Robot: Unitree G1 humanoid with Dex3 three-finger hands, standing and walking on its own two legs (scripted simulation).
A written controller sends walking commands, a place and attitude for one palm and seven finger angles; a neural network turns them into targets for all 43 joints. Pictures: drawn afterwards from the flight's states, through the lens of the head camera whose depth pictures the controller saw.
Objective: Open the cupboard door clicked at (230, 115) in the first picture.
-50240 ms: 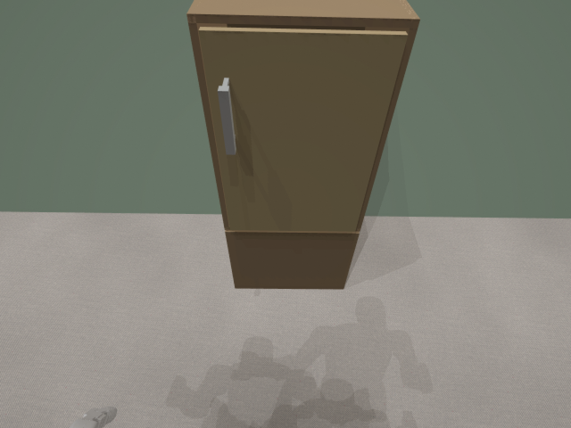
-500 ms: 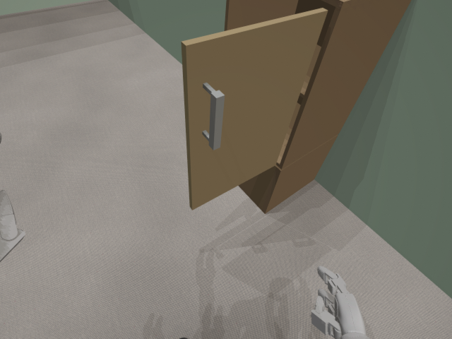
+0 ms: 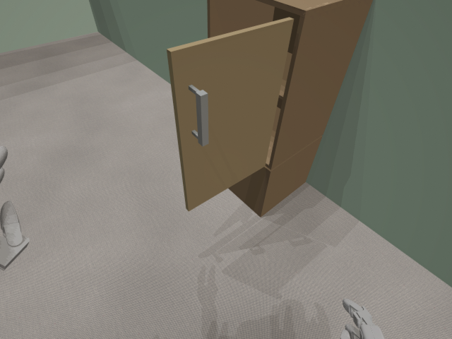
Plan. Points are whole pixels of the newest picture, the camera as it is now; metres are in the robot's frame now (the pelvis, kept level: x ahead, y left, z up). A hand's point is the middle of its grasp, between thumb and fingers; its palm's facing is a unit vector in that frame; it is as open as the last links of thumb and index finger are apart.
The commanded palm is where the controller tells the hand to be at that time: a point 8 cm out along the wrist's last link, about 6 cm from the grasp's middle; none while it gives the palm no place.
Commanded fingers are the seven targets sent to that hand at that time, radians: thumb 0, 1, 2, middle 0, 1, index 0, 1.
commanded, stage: stop stepping back and stand still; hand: left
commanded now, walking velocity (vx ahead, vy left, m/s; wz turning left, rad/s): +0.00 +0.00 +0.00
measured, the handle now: (198, 116) +0.63 +0.09 +0.06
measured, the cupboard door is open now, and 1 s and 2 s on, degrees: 87 87 87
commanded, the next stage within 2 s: let the arm hang, fingers relaxed in 0.36 s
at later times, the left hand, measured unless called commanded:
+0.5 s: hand (31, 257) +0.20 +0.27 +0.13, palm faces +0.32 -0.81 -0.49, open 7.4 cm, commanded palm none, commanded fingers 0.00 0.90 0.90 -0.20 -0.30 -0.20 -0.30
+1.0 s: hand out of the picture -0.05 +0.22 -0.16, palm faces +0.01 -0.97 -0.26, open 7.3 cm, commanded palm none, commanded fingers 0.00 0.90 0.90 -0.20 -0.30 -0.20 -0.30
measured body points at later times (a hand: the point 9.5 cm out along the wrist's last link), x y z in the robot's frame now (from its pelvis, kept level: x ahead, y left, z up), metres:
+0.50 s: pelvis -0.01 +0.01 +0.01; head +0.00 +0.01 +0.45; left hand +0.18 +0.31 +0.16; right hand +0.16 -0.22 -0.08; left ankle +0.03 +0.11 -0.73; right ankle +0.01 -0.11 -0.73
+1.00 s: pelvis -0.03 +0.00 +0.01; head +0.00 +0.00 +0.46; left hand -0.04 +0.27 -0.14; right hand -0.01 -0.27 -0.14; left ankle +0.03 +0.11 -0.73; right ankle +0.01 -0.11 -0.73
